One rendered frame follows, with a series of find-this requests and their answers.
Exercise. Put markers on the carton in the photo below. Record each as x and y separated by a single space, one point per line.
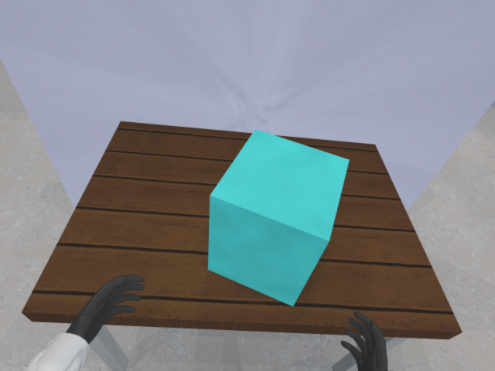
272 214

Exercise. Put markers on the table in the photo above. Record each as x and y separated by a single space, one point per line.
146 211

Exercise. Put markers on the robot right hand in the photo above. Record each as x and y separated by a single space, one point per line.
373 355

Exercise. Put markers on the robot left hand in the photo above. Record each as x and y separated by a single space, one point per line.
102 306

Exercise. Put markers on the left robot forearm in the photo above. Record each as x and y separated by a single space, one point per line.
64 352

